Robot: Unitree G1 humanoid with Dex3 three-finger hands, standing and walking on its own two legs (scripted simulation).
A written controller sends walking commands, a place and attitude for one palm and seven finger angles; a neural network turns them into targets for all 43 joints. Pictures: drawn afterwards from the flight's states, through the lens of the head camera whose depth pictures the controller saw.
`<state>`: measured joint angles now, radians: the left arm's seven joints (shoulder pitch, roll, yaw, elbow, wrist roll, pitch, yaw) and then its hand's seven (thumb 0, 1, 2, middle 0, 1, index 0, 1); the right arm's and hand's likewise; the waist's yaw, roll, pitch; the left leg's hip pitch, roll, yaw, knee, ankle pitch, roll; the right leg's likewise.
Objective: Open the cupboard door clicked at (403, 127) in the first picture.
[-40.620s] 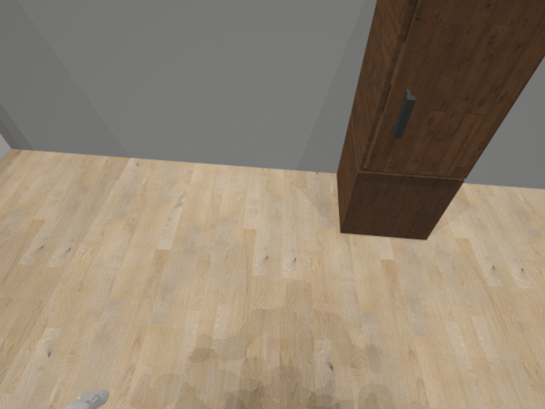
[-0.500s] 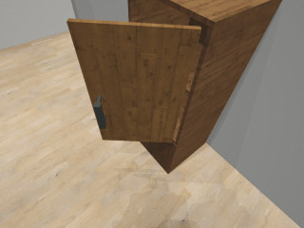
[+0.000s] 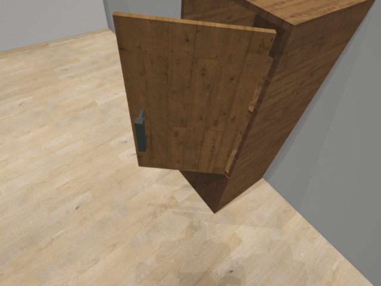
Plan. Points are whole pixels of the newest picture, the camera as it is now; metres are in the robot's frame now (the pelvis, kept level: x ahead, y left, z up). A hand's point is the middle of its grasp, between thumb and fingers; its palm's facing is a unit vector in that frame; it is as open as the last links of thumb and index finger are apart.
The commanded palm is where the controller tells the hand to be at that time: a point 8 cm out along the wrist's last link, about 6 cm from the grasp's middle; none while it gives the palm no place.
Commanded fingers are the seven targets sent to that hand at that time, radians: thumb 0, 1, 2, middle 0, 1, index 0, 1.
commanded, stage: come to a stop and stand still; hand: left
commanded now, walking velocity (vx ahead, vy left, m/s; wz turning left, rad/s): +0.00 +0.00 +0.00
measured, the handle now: (142, 130) +0.55 +0.19 -0.09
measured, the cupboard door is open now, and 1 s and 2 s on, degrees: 50 50 50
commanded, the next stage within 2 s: look again from close up in 0.72 s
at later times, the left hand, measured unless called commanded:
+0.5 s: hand out of the picture -0.07 +0.16 -0.18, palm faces +0.01 -0.99 -0.15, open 7.4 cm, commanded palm none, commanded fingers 0.00 0.90 0.90 -0.20 -0.30 -0.20 -0.30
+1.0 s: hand out of the picture -0.05 +0.15 -0.18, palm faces +0.01 -0.99 -0.17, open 7.4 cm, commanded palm none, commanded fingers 0.00 0.90 0.90 -0.20 -0.30 -0.20 -0.30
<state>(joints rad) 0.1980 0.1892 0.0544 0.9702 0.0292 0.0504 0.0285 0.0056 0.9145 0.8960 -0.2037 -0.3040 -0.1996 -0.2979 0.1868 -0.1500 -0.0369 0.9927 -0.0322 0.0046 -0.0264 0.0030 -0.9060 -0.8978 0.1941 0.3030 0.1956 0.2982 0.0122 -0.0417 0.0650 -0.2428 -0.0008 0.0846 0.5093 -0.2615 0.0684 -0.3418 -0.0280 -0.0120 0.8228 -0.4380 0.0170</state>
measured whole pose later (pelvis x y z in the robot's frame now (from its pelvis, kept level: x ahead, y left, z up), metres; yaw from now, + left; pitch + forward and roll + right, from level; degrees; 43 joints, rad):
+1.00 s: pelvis -0.03 +0.00 -0.01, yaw +0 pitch +0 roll -1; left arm 0.36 0.11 -0.01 1.08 0.03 -0.02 0.04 0.01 0.90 0.90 -0.20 -0.30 -0.20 -0.30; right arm 0.32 -0.15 -0.01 1.05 -0.02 0.00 -0.01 0.02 -0.92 -0.90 0.19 0.30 0.20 0.30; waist -0.02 0.02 0.01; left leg -0.33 -0.01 0.08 0.57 -0.25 0.06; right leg -0.24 -0.04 -0.05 0.55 -0.31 0.02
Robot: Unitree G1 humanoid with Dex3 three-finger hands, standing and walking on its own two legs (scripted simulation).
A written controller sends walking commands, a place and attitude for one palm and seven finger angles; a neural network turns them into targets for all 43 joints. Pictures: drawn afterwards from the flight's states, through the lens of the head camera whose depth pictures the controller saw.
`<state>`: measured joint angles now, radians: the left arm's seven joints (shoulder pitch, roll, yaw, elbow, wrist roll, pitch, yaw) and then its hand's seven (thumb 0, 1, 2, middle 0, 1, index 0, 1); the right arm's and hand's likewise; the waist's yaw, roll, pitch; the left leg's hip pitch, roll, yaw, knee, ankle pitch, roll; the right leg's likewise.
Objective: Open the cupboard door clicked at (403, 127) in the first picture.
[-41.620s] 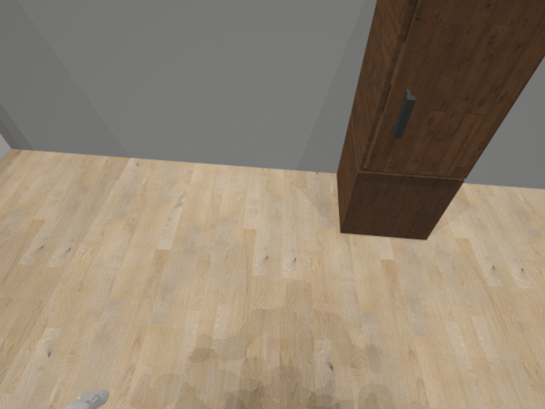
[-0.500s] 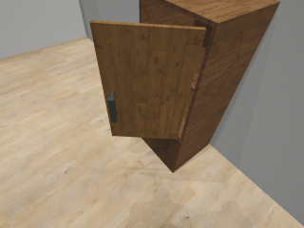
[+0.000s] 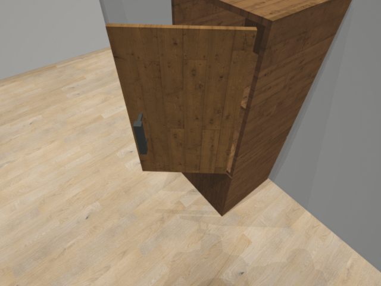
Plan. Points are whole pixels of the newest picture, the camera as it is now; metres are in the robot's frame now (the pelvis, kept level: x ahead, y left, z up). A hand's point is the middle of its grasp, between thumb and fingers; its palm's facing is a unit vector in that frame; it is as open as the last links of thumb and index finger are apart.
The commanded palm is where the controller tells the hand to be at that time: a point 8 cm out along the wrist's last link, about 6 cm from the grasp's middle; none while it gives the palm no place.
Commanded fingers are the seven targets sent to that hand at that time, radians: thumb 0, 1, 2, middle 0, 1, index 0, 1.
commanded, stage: look again from close up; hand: left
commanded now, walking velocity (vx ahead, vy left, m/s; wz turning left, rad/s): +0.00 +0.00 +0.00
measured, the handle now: (142, 133) +0.58 +0.19 -0.08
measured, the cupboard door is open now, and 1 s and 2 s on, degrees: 50 50 50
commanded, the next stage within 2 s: raise the hand with hooked fingers in 0.32 s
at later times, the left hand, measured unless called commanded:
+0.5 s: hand out of the picture +0.12 +0.18 -0.12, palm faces +0.15 -0.97 -0.20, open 7.4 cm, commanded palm +0.13 +0.23 -0.07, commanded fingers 0.00 0.78 0.85 -0.21 -0.38 -0.21 -0.38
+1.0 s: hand (108, 267) +0.18 +0.19 -0.07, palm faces +0.05 -1.00 -0.06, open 9.6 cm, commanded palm +0.16 +0.25 -0.07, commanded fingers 0.00 0.20 0.60 -0.25 -0.75 -0.25 -0.75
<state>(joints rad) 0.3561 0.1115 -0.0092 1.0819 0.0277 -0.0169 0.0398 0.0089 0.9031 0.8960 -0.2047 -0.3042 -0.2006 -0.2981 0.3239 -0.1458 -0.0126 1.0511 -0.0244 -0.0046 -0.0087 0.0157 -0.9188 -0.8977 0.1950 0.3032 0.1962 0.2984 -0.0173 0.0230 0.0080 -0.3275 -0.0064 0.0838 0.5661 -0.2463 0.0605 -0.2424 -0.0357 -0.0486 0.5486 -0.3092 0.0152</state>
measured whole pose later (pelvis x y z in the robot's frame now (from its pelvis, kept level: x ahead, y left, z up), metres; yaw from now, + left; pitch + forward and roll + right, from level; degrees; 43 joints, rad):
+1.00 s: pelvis -0.02 -0.05 -0.12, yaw +2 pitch +16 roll -3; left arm 0.31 0.28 0.31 0.15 -0.35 -0.49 -0.47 0.02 0.42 0.69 -0.24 -0.61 -0.24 -0.61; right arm 0.15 -0.22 -0.01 0.58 0.03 -0.25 -0.08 0.01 -0.90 -0.90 0.20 0.30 0.20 0.30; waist 0.05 0.01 -0.14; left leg -1.10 0.06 -0.05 1.32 -0.51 -0.02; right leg -0.98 0.02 -0.15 1.30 -0.61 -0.08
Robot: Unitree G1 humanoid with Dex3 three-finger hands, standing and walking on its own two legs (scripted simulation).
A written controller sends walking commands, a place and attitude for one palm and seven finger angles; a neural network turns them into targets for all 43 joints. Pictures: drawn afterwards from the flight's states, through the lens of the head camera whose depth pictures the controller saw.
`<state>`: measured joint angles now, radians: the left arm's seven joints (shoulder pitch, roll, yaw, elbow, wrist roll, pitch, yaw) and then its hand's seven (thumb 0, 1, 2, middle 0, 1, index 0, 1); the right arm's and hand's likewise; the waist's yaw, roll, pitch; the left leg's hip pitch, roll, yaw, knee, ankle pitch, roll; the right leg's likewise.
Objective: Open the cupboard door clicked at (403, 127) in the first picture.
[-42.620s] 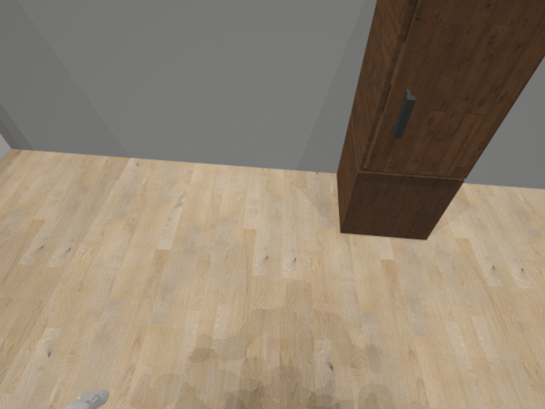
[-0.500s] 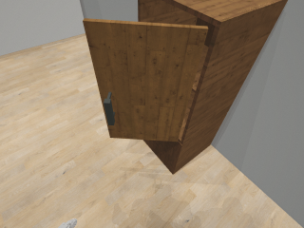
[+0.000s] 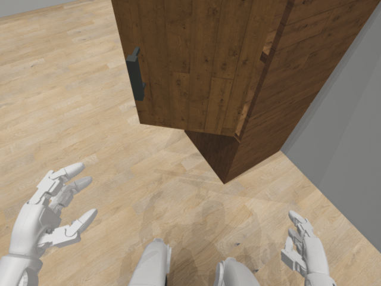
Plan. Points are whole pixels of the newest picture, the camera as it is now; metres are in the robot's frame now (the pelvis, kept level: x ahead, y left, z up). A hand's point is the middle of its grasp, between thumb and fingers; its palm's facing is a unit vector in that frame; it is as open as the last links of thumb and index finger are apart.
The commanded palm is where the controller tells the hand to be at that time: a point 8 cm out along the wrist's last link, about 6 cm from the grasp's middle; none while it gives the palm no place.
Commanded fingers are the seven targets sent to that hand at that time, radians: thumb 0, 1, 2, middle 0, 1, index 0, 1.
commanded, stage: raise the hand with hooked fingers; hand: left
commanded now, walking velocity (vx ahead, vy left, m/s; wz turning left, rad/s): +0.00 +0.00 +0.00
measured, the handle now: (138, 74) +0.61 +0.22 +0.04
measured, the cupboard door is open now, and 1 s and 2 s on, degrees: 50 50 50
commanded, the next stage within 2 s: move the hooked fingers beside the handle in 1.52 s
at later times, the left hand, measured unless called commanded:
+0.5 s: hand (61, 196) +0.25 +0.28 +0.04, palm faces -0.02 -1.00 -0.04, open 12.5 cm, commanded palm +0.24 +0.33 +0.05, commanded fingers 0.00 -0.38 0.35 -0.29 -1.12 -0.29 -1.12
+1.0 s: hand (50, 176) +0.29 +0.32 +0.04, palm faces -0.03 -1.00 -0.06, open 14.0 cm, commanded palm +0.27 +0.36 +0.05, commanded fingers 0.00 -0.50 0.30 -0.30 -1.20 -0.30 -1.20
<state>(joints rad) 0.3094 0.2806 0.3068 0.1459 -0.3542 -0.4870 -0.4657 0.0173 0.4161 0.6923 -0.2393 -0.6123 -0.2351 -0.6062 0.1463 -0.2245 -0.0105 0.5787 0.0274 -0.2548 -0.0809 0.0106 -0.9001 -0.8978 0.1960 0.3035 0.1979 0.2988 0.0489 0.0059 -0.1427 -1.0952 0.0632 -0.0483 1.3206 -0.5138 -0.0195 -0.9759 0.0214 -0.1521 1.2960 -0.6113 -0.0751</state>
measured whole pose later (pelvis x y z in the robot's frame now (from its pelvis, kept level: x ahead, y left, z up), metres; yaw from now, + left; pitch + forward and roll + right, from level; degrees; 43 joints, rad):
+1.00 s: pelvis +0.01 +0.05 +0.01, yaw -2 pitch +20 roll -5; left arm 0.05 0.41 0.42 0.34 -0.36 -0.38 -0.52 -0.01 -0.50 0.30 -0.30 -1.20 -0.30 -1.20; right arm 0.24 -0.27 0.03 0.54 0.02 -0.19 -0.05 0.01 -0.90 -0.90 0.20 0.30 0.20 0.30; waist -0.01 0.01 -0.16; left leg -1.14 0.04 0.01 1.28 -0.50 0.06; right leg -1.01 0.00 -0.10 1.22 -0.56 0.00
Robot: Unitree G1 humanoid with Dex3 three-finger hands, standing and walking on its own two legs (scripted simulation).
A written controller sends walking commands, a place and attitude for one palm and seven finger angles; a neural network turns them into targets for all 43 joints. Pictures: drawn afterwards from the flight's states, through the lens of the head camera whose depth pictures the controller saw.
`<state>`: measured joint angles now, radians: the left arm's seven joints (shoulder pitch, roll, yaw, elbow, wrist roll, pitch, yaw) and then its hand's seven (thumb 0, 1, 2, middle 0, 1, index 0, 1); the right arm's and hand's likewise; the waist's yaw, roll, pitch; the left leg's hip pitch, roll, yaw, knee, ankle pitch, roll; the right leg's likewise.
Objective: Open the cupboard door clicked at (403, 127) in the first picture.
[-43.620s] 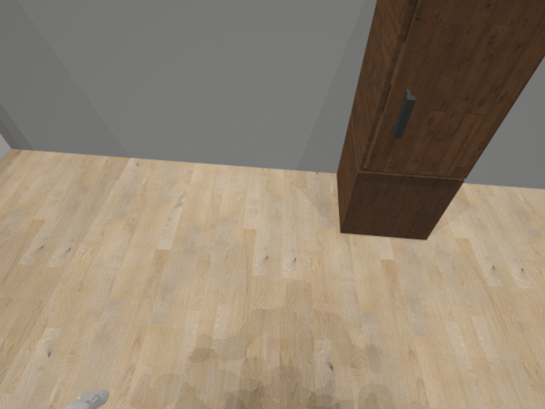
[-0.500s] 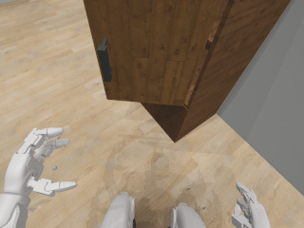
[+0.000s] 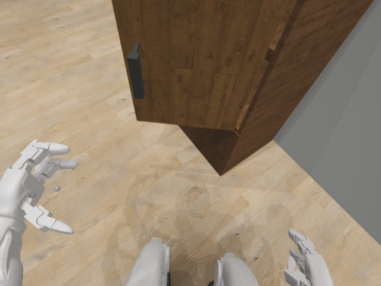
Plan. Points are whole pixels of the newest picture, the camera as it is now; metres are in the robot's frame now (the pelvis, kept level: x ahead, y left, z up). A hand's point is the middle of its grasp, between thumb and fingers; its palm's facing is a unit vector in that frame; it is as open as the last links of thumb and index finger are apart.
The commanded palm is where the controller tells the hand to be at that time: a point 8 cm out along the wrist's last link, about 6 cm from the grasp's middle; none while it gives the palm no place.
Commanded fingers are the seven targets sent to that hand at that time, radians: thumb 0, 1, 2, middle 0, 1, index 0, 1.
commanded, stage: raise the hand with hooked fingers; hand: left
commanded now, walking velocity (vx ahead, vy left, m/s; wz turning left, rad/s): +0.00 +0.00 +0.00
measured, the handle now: (138, 71) +0.60 +0.19 +0.03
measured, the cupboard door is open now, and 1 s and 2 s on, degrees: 50 50 50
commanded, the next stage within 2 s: move the hooked fingers beside the handle in 0.52 s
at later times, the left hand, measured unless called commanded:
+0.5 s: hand (71, 181) +0.29 +0.25 +0.03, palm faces +0.00 -1.00 -0.04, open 14.0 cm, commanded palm +0.27 +0.30 +0.04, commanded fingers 0.00 -0.50 0.30 -0.30 -1.20 -0.30 -1.20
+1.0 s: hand (82, 155) +0.35 +0.25 +0.03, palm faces -0.01 -1.00 -0.02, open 14.0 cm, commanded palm +0.33 +0.30 +0.04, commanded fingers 0.00 -0.50 0.30 -0.30 -1.20 -0.30 -1.20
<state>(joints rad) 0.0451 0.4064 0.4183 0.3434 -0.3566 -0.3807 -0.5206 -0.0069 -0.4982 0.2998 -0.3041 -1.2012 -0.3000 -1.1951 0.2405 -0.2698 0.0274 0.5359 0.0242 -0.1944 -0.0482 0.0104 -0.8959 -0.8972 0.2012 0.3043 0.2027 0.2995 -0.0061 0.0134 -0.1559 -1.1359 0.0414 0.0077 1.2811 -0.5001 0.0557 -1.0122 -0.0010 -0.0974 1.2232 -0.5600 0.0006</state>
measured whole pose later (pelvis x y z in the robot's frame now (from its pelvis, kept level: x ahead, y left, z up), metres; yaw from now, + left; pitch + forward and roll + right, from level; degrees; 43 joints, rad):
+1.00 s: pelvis +0.00 -0.01 +0.00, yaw -1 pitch +22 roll -4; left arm -0.21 0.43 0.43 0.55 -0.32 -0.36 -0.51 -0.01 -0.50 0.30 -0.31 -1.20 -0.30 -1.20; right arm 0.24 -0.28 0.03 0.56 0.03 -0.14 -0.06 0.01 -0.90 -0.90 0.20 0.30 0.20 0.30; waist -0.03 0.02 -0.16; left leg -1.17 0.06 0.01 1.30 -0.51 0.04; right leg -1.06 0.02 -0.09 1.25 -0.57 -0.02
